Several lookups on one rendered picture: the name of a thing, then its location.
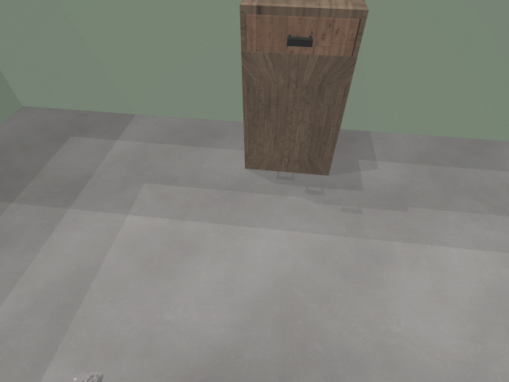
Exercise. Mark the drawer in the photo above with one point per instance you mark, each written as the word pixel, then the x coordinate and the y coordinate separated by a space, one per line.
pixel 331 36

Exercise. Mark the cabinet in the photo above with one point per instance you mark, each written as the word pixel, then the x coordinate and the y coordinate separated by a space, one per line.
pixel 293 104

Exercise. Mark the handle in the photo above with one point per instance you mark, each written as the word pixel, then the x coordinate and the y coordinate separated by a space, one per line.
pixel 300 41

